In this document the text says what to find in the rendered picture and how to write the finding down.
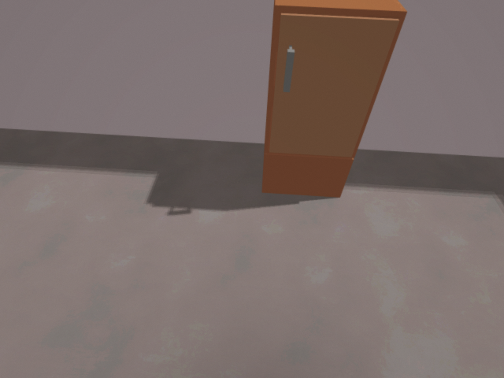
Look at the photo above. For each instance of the handle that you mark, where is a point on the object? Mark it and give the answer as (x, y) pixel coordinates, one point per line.
(288, 69)

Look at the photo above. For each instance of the cupboard door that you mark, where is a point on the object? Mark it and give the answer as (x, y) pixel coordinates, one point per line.
(337, 65)

